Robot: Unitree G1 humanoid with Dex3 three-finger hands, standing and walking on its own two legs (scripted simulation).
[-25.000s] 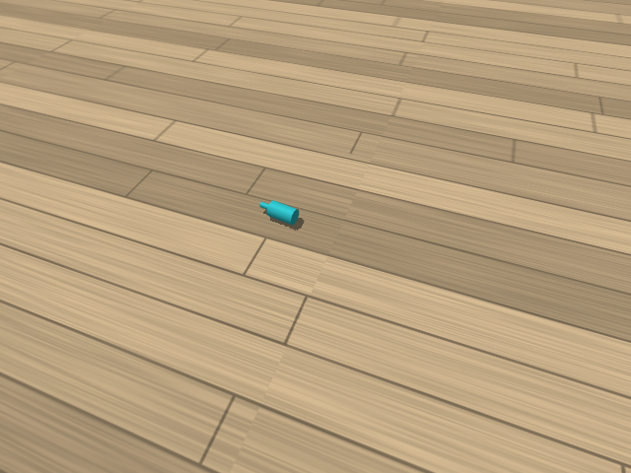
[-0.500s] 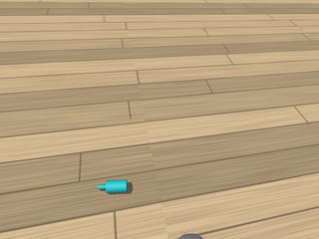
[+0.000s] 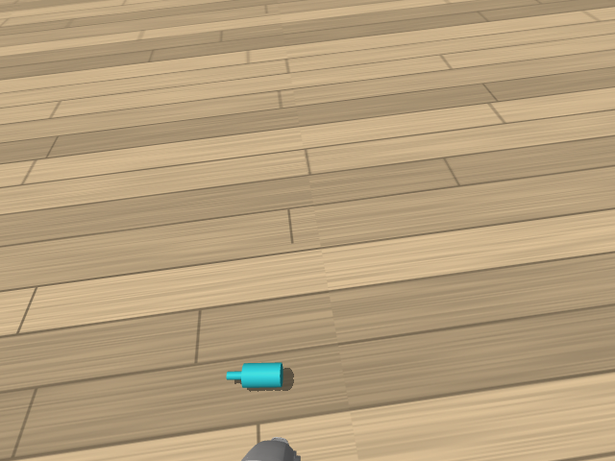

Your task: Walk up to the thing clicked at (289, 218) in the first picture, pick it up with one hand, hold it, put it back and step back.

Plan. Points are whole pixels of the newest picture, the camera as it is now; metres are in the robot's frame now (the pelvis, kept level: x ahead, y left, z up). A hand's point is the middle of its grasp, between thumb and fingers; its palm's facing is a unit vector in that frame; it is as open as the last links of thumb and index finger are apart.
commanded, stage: walk up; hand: left
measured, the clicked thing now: (254, 375) +0.48 +0.27 -0.72
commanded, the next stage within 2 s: none
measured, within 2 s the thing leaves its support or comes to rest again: neither
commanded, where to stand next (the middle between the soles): +0.10 +0.00 m, yaw +0 degrees
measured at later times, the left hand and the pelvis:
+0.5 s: hand out of the picture +0.02 +0.27 -0.16, palm faces -0.01 -0.93 -0.37, open 7.4 cm; pelvis -0.02 +0.00 -0.01, yaw +0 degrees
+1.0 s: hand out of the picture +0.06 +0.27 -0.11, palm faces +0.05 -0.86 -0.51, open 7.4 cm; pelvis -0.02 -0.02 +0.00, yaw +3 degrees
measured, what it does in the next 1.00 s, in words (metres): steps on the spot: left foot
